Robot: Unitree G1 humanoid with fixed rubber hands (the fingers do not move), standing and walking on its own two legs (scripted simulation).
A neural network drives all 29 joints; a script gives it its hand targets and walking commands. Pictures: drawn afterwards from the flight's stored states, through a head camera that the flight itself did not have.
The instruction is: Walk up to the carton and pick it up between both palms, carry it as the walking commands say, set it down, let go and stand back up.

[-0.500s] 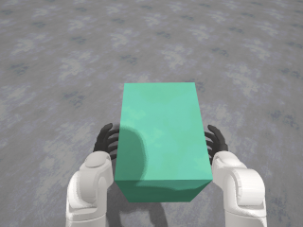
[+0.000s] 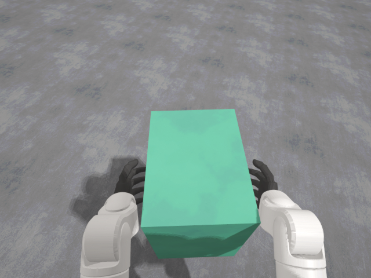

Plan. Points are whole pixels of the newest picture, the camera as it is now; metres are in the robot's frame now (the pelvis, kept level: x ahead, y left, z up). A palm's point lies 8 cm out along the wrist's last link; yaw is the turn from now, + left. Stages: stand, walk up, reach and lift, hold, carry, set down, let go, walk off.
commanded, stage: carry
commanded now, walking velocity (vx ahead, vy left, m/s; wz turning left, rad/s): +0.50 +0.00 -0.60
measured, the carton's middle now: (194, 187) +0.33 +0.01 +0.02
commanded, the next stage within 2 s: none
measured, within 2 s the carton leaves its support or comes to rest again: neither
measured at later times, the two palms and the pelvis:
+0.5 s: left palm (191, 87) +0.64 +0.03 +0.06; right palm (283, 103) +0.58 -0.23 +0.07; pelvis +0.35 -0.04 -0.01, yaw -17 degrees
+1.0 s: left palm (251, 39) +0.98 -0.21 +0.07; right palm (321, 59) +0.85 -0.44 +0.08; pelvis +0.69 -0.19 -0.01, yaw -34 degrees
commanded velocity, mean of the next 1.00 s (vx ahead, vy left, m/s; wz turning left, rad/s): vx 0.50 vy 0.00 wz -0.60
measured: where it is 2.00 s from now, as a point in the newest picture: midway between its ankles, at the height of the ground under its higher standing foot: (278, 161)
